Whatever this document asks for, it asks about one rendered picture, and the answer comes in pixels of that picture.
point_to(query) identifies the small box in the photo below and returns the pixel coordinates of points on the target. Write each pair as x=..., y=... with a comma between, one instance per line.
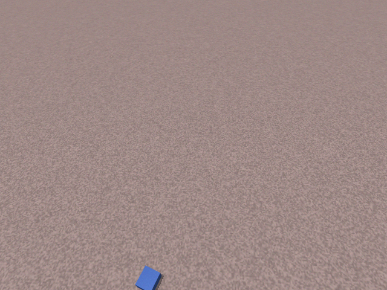
x=149, y=279

